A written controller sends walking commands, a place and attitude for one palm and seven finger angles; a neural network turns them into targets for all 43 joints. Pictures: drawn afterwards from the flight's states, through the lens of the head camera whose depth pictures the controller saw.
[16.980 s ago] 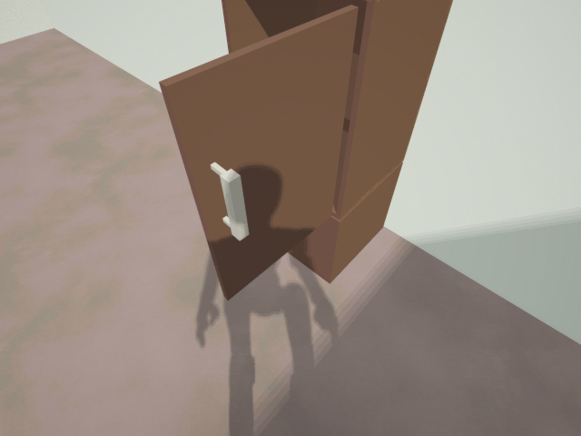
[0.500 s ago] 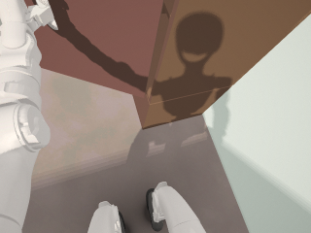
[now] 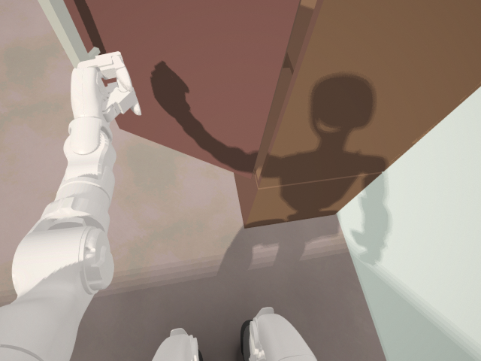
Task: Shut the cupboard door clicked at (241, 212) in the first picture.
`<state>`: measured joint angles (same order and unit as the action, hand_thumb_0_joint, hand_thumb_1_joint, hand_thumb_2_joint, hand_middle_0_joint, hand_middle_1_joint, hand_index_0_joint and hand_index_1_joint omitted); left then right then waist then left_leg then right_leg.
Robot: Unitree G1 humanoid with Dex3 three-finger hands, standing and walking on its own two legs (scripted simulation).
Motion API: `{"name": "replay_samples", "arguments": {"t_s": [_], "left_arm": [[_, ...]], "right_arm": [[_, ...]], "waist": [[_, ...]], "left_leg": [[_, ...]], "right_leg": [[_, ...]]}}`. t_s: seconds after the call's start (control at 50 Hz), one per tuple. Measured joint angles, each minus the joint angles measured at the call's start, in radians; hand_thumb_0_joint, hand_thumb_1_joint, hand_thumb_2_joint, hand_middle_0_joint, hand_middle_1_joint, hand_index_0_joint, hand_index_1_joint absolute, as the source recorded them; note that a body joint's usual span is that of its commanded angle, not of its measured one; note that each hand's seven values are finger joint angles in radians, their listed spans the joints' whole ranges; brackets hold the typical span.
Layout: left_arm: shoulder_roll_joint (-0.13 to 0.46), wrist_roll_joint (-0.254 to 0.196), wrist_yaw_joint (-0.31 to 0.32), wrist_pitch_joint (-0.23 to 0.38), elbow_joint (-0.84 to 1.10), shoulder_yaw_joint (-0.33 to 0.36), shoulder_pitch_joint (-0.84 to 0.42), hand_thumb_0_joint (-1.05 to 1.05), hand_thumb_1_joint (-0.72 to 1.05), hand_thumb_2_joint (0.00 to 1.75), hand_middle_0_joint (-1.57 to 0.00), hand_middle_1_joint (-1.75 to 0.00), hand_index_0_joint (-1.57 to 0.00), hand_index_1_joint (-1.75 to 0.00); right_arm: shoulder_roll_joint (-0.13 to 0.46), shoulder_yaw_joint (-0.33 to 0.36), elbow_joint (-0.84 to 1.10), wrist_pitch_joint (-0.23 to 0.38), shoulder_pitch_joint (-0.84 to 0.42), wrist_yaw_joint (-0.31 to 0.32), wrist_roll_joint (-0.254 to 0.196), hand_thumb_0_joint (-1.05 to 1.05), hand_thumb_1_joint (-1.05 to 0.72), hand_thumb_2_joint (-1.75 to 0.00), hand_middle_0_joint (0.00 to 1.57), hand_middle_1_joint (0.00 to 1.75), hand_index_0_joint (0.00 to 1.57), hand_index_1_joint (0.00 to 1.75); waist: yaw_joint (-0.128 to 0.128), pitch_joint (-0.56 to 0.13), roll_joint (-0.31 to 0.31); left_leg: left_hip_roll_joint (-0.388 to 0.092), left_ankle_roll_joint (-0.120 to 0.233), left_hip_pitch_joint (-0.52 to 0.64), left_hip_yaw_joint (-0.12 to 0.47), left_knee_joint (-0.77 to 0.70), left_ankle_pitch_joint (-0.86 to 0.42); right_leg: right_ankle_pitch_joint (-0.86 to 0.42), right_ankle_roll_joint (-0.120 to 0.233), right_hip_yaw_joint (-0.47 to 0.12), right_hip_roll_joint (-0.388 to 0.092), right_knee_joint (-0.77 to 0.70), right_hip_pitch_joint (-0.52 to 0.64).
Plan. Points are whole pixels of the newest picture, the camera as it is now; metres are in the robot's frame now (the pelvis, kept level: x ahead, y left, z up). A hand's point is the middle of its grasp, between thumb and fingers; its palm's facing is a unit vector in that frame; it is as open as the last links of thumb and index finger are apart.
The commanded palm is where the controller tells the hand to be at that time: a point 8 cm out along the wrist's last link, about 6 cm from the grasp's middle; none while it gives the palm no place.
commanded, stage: pull the fist back off the door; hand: left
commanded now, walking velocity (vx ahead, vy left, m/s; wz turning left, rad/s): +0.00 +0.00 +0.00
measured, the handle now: (74, 25) +0.69 +0.23 +0.08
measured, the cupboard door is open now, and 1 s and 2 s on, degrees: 59 59 59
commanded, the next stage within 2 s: draw the hand back to the body in 0.04 s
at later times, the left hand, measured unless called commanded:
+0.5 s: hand (85, 118) +0.45 +0.17 +0.12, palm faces +0.07 -1.00 -0.02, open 3.1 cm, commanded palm +0.41 +0.21 +0.13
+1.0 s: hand out of the picture +0.30 +0.23 +0.18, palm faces +0.30 -0.92 -0.26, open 3.6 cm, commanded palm +0.25 +0.27 +0.20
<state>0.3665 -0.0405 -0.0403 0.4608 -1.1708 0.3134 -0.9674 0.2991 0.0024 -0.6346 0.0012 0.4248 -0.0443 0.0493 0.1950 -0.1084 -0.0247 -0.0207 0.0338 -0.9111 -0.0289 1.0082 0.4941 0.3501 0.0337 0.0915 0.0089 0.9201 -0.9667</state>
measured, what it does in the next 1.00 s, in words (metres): rises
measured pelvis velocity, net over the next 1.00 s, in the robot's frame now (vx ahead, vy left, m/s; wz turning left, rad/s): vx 0.02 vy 0.00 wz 0.02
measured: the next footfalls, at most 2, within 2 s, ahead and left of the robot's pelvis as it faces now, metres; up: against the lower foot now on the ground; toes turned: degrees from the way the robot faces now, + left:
none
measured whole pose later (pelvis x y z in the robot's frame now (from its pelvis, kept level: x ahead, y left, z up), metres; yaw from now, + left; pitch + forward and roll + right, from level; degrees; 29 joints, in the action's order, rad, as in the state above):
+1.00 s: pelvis +0.02 +0.00 +0.07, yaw +1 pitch -2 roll +0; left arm 0.29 -0.07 0.07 0.08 -0.07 0.15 0.03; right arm 0.23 -0.05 -0.57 0.03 0.17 0.09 -0.03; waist -0.05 0.00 -0.05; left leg 0.02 0.03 -0.12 -0.03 0.45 0.29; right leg 0.20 0.02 0.07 0.00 0.44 -0.21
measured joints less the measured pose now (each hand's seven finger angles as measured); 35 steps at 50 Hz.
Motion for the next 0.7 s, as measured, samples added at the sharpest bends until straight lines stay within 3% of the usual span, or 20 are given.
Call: {"name": "replay_samples", "arguments": {"t_s": [0.1,0.22,0.3,0.42,0.58,0.68,0.7], "left_arm": [[-0.005,0.020,0.021,-0.031,-0.060,-0.025,-0.032,0.02,0.90,0.90,-1.30,-1.50,-1.31,-1.50],[-0.006,0.000,0.029,-0.035,-0.053,0.001,-0.042,0.02,0.90,0.90,-1.30,-1.50,-1.30,-1.50],[-0.025,-0.016,-0.003,-0.019,0.065,0.022,0.076,0.02,0.90,0.90,-1.30,-1.50,-1.30,-1.50],[-0.065,-0.080,-0.052,-0.106,0.254,0.004,0.314,0.02,0.90,0.90,-1.29,-1.50,-1.30,-1.50],[-0.102,-0.133,-0.089,-0.137,0.542,-0.088,0.537,0.02,0.90,0.90,-1.30,-1.50,-1.30,-1.50],[-0.106,-0.161,-0.130,-0.229,0.613,-0.113,0.611,0.01,0.90,0.90,-1.27,-1.47,-1.28,-1.48],[-0.102,-0.142,-0.112,-0.248,0.645,-0.123,0.638,0.01,0.90,0.90,-1.26,-1.46,-1.27,-1.46]], "right_arm": [[-0.011,-0.010,0.006,-0.016,-0.044,0.005,-0.006,0.00,-0.90,-0.90,0.20,0.30,0.20,0.30],[-0.039,-0.028,0.021,-0.012,-0.050,0.008,-0.005,0.00,-0.90,-0.90,0.20,0.30,0.20,0.30],[-0.051,-0.027,0.031,-0.032,-0.021,0.003,-0.015,0.00,-0.90,-0.90,0.20,0.30,0.20,0.30],[-0.059,-0.026,0.045,-0.060,0.020,0.014,-0.054,0.00,-0.90,-0.90,0.20,0.30,0.20,0.30],[-0.041,-0.010,0.037,-0.013,-0.033,0.050,-0.079,0.00,-0.90,-0.90,0.20,0.30,0.20,0.30],[-0.020,-0.011,0.047,0.005,-0.114,0.073,-0.097,0.01,-0.90,-0.90,0.20,0.30,0.20,0.30],[-0.021,-0.010,0.053,0.005,-0.131,0.080,-0.098,0.01,-0.90,-0.90,0.20,0.30,0.20,0.30]], "waist": [[-0.003,-0.002,-0.009],[-0.007,-0.002,-0.014],[-0.034,-0.018,-0.024],[-0.087,-0.022,-0.031],[-0.141,-0.005,-0.020],[-0.164,0.009,-0.020],[-0.168,0.016,-0.019]], "left_leg": [[0.009,0.006,0.015,-0.001,0.001,0.004],[0.013,0.010,0.019,-0.013,-0.010,0.000],[0.006,0.010,0.065,-0.036,-0.044,0.000],[0.002,0.011,0.219,-0.051,-0.151,-0.023],[0.011,0.004,0.381,-0.023,-0.243,-0.060],[0.023,0.006,0.459,-0.021,-0.291,-0.084],[0.026,0.007,0.481,-0.024,-0.307,-0.091]], "right_leg": [[0.008,-0.006,-0.002,-0.009,0.007,0.014],[0.005,-0.010,-0.015,-0.011,0.005,0.010],[0.001,-0.013,-0.037,-0.001,-0.020,0.043],[-0.021,-0.014,-0.055,0.011,-0.114,0.187],[-0.047,-0.012,-0.029,0.005,-0.213,0.364],[-0.061,-0.013,-0.028,-0.006,-0.247,0.439],[-0.065,-0.013,-0.031,-0.008,-0.256,0.457]]}}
